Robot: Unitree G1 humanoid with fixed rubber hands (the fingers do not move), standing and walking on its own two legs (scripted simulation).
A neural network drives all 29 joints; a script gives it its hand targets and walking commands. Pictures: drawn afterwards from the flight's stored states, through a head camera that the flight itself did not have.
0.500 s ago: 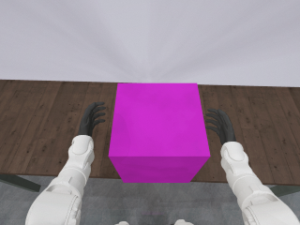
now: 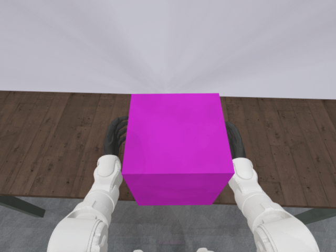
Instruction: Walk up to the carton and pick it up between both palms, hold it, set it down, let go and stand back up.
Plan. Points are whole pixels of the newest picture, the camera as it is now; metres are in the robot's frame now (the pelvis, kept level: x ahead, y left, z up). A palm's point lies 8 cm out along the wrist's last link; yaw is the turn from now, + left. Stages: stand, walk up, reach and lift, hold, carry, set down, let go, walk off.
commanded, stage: reach and lift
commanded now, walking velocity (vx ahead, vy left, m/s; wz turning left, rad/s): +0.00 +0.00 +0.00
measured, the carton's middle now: (175, 154) +0.35 +0.00 -0.02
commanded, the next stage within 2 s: none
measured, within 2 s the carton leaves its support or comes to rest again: leaves its support in 1.34 s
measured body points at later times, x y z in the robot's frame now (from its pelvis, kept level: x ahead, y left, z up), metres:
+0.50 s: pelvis +0.01 +0.00 +0.00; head +0.09 +0.00 +0.44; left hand +0.38 +0.16 -0.01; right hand +0.38 -0.15 -0.02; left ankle +0.00 +0.12 -0.72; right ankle +0.01 -0.12 -0.72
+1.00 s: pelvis +0.01 +0.01 +0.00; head +0.08 +0.00 +0.44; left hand +0.37 +0.16 -0.01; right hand +0.37 -0.14 -0.02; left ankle +0.00 +0.12 -0.72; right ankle +0.01 -0.12 -0.72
